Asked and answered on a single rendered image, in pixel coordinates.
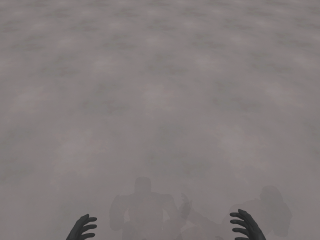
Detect robot right hand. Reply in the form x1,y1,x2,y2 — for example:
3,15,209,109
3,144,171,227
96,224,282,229
230,209,266,240

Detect robot left hand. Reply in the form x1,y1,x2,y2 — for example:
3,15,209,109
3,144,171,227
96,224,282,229
66,214,97,240

